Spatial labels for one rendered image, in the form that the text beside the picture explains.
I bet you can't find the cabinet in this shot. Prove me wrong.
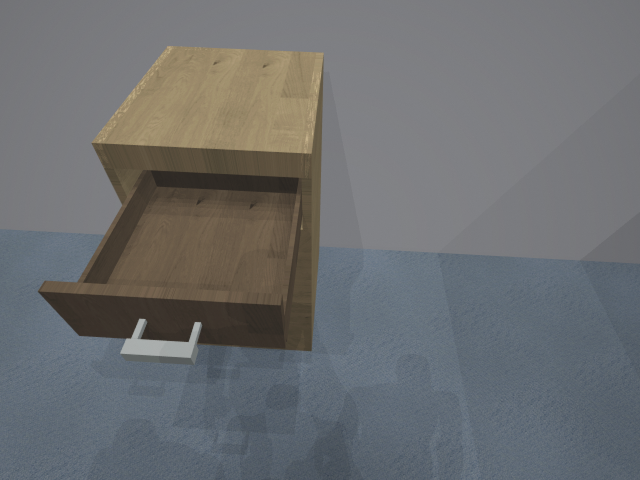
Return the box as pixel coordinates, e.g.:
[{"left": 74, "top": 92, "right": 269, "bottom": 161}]
[{"left": 92, "top": 46, "right": 324, "bottom": 351}]

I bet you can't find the drawer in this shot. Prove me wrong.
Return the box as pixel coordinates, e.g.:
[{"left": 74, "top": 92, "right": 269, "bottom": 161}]
[{"left": 38, "top": 170, "right": 302, "bottom": 348}]

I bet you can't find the handle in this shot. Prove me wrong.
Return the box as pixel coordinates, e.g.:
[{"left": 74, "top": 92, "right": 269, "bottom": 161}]
[{"left": 120, "top": 319, "right": 202, "bottom": 365}]

